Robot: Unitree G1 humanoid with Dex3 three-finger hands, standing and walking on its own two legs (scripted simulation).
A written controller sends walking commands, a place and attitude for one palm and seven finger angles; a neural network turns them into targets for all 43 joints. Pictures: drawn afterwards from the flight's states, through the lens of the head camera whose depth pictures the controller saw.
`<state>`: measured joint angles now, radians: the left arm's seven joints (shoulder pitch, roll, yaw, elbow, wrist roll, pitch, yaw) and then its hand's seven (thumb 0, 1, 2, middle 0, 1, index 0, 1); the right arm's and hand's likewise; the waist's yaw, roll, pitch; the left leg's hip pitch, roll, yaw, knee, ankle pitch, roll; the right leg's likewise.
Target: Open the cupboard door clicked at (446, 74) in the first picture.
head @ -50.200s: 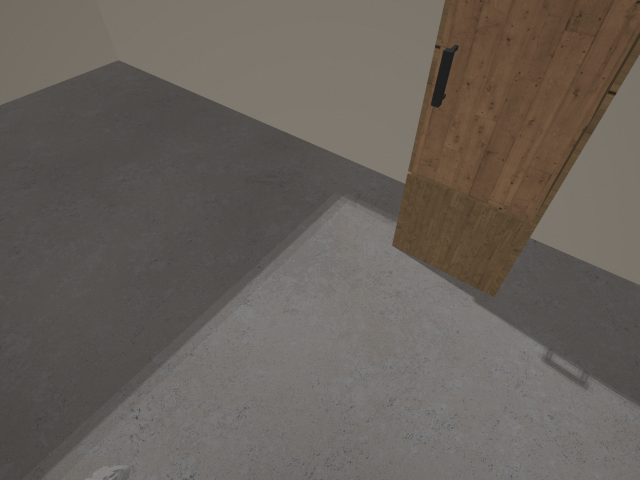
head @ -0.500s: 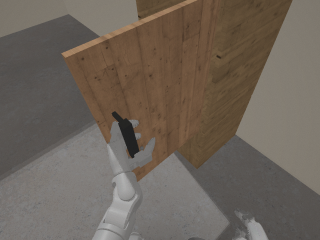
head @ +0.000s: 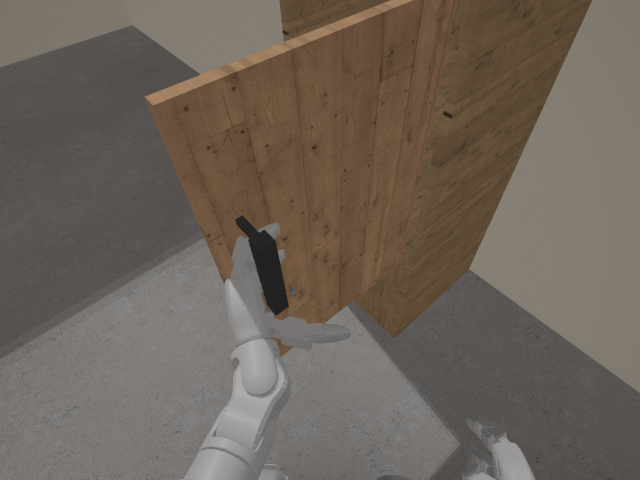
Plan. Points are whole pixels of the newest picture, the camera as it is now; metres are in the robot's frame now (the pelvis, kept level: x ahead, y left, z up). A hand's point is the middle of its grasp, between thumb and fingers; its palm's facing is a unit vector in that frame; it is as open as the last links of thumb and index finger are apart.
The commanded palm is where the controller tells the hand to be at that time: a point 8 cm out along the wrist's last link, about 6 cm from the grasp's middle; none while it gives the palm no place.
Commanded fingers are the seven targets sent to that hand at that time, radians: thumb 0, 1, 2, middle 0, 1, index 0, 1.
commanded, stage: slide the hand sideways off the handle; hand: left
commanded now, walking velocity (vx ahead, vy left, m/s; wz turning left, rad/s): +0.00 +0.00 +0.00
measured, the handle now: (261, 266) +0.37 +0.09 +0.06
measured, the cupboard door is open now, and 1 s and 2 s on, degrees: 89 90 90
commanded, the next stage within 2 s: draw the hand back to the body in 1.30 s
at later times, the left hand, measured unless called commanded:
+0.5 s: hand (279, 323) +0.29 +0.06 +0.06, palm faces -0.15 -0.99 +0.03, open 16.2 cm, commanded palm +0.27 +0.12 +0.06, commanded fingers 0.00 -0.50 0.30 -0.15 -0.30 -0.15 -0.30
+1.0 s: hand (243, 356) +0.25 +0.10 +0.05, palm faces -0.10 -0.99 -0.03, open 16.3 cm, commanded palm +0.23 +0.16 +0.06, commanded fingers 0.00 -0.50 0.30 -0.15 -0.30 -0.15 -0.30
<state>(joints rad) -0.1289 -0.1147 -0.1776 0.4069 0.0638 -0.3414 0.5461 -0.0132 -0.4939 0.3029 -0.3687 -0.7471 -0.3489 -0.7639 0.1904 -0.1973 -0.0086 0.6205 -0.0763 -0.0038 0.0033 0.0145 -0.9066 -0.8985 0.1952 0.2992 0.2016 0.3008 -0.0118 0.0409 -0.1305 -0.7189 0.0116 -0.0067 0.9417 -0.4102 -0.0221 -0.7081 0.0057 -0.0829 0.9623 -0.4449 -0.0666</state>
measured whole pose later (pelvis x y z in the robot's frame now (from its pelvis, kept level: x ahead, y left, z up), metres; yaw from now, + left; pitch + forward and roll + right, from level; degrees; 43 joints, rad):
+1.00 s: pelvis +0.01 +0.02 -0.01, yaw -1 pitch +11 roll +0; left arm 0.30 0.09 -0.17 -0.08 -0.06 -0.27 0.00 -0.02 -0.50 0.30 -0.15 -0.30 -0.15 -0.30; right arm 0.24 -0.21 0.03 0.43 0.00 -0.05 -0.01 0.02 -0.90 -0.90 0.20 0.30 0.20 0.30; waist 0.01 0.05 -0.11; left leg -0.74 0.01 0.01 1.04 -0.49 0.01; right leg -0.72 0.00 -0.07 1.04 -0.50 -0.04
